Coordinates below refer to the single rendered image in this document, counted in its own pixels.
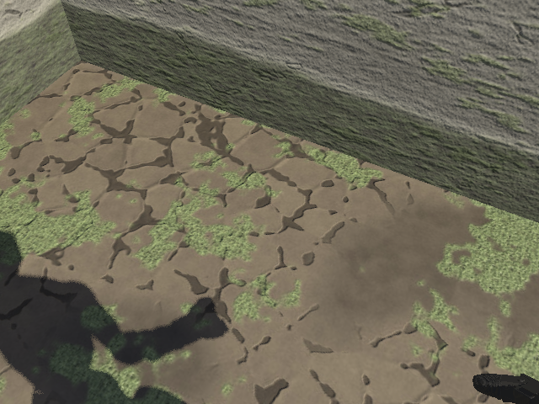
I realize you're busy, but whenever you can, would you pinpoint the robot right hand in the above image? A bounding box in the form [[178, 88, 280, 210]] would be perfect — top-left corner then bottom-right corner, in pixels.
[[472, 374, 539, 404]]

